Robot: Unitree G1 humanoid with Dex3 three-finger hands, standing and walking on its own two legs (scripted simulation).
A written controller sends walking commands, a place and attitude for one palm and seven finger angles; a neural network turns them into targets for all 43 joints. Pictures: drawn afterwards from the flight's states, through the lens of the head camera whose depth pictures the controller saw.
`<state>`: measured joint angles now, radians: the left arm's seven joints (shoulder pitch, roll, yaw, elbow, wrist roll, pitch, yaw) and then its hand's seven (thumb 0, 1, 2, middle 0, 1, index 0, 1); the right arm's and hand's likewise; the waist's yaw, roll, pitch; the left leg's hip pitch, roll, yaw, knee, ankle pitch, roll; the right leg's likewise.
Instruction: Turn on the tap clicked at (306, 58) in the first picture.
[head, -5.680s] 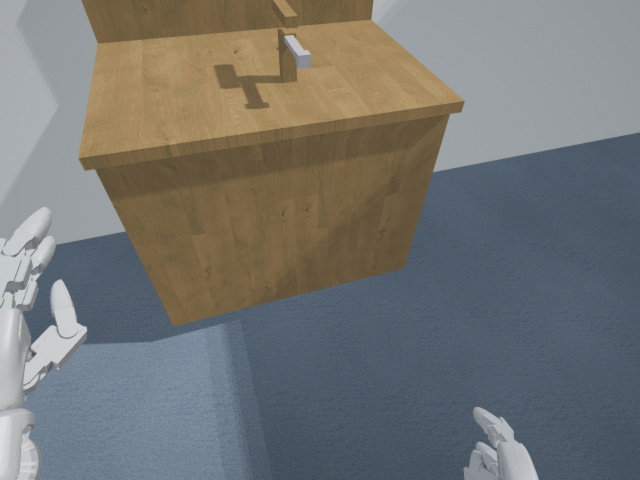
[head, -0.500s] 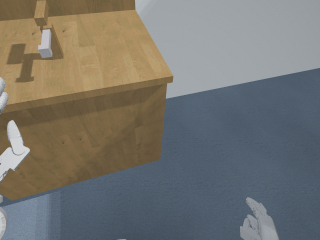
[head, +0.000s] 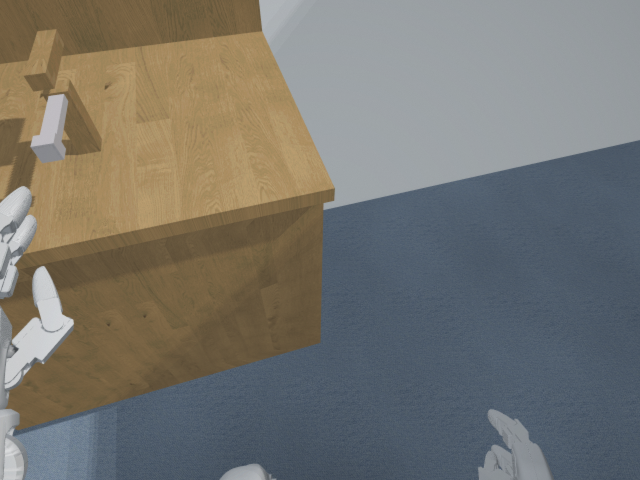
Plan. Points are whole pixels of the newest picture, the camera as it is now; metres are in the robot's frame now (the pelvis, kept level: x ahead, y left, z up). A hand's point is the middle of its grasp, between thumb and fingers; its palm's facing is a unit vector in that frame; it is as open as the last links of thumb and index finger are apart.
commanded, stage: take the last steps up to it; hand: left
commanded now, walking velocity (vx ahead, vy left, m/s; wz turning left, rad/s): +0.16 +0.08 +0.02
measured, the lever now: (48, 147) +0.49 +0.40 +0.13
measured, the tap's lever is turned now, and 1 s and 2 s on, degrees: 0 0 0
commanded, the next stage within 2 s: come to a stop and stand still in 0.04 s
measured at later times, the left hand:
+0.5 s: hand (110, 278) +0.27 +0.22 +0.16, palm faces +0.39 -0.82 -0.43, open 7.5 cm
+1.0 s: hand (80, 337) +0.21 +0.22 +0.16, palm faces +0.41 -0.84 -0.35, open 7.5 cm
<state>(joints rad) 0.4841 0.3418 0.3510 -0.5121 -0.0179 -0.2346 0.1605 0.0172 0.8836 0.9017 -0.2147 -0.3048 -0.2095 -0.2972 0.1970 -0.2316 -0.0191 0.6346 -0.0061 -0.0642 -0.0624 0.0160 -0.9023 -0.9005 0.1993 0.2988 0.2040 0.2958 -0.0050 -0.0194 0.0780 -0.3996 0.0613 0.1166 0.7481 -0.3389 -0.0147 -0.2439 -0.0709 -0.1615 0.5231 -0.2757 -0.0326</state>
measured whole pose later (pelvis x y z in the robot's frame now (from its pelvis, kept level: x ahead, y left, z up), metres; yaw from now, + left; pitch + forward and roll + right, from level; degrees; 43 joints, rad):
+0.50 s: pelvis +0.05 -0.02 +0.00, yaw -1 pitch +0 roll +1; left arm 0.47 0.33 0.33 -0.48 -0.04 -0.17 0.16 0.02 0.88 0.90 -0.21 -0.30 -0.21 -0.30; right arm 0.18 -0.17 0.04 0.62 0.00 -0.08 -0.05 0.01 -0.90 -0.90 0.20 0.30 0.21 0.30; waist 0.01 0.04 0.06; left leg -0.33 0.03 0.04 0.77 -0.44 -0.04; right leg -0.30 -0.01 -0.10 0.53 -0.23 -0.05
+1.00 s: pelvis +0.00 -0.01 +0.00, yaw +0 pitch -1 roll -1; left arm 0.45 0.32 0.30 -0.45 -0.03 -0.18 0.16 0.02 0.89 0.90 -0.21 -0.30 -0.21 -0.30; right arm 0.21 -0.18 0.03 0.62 -0.01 -0.08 -0.06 0.01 -0.90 -0.90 0.20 0.30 0.21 0.30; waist 0.02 0.02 0.02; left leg -0.28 0.04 0.04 0.55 -0.26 -0.01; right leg -0.30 0.02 -0.06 0.48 -0.17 -0.03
